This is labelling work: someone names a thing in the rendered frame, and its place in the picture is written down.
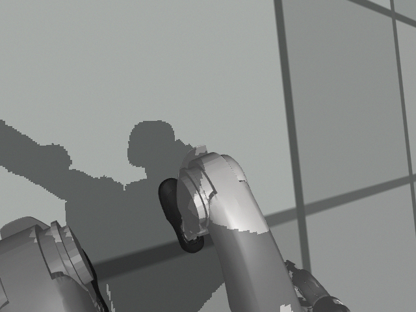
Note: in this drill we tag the right robot hand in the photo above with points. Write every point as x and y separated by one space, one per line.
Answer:
305 284

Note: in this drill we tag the left robot foot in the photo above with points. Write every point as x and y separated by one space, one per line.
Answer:
102 305

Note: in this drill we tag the right robot arm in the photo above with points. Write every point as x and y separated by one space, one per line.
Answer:
329 304

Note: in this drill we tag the right robot foot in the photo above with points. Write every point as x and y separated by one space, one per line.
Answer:
168 200

